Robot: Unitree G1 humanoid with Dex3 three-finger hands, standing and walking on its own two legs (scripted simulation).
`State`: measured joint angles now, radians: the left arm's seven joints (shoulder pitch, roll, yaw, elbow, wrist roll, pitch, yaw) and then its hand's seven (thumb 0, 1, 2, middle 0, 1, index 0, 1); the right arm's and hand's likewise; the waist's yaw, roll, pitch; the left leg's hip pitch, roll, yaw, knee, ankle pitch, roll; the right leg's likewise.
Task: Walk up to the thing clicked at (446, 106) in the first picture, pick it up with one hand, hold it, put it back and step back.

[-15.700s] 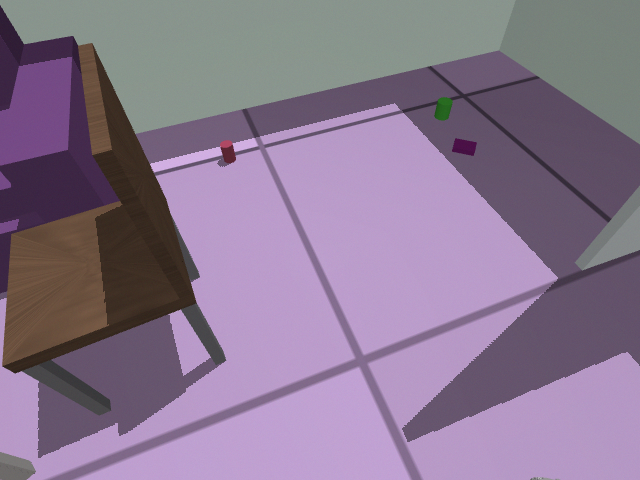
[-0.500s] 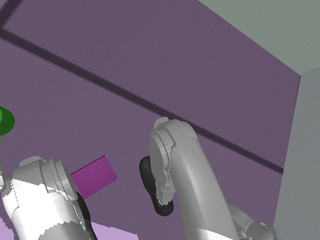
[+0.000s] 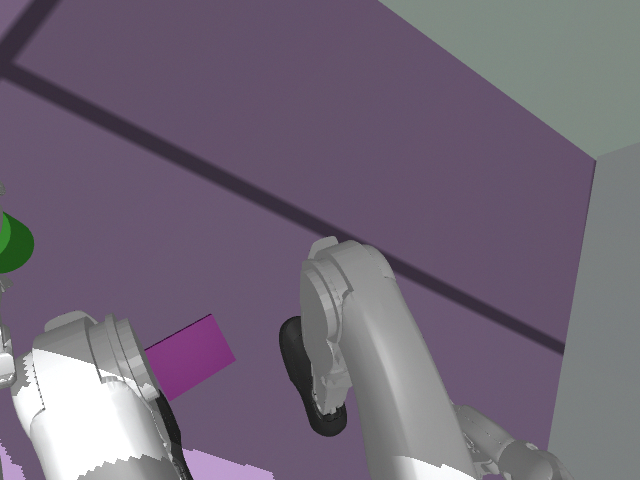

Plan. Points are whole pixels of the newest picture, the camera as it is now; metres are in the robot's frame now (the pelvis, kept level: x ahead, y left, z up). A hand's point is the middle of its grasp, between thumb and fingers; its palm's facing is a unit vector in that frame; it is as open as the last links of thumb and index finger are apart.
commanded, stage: close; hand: left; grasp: from above
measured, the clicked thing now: out of the picture +0.44 +0.31 -0.25
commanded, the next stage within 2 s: settle in 0.62 s
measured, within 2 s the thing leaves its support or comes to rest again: leaves its support in 1.10 s
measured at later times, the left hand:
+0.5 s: hand out of the picture +0.41 +0.30 -0.23, palm faces -0.46 -0.15 -0.88, open 11.8 cm
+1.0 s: hand out of the picture +0.42 +0.30 -0.22, palm faces -0.45 -0.14 -0.88, open 11.2 cm
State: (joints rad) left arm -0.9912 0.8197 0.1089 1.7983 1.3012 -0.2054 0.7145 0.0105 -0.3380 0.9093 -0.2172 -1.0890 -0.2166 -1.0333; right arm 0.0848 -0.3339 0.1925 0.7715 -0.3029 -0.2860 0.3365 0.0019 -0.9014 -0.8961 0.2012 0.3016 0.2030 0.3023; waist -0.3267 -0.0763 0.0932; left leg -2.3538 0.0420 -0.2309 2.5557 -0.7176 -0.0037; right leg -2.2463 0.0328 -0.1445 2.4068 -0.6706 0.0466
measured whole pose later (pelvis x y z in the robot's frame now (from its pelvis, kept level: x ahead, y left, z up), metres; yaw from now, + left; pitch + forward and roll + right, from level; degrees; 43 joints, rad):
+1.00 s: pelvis +0.00 +0.00 +0.00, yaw +0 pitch +28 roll -12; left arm -0.98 0.81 0.12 1.74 1.28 -0.19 0.66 0.00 -0.33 1.08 -0.46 -1.10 -0.43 -1.09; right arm 0.12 -0.33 0.19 0.75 -0.29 -0.27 0.32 0.00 -0.92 -0.90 0.20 0.30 0.20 0.30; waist -0.32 -0.07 0.08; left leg -2.35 0.04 -0.23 2.55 -0.72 -0.01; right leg -2.25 0.03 -0.14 2.40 -0.67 0.04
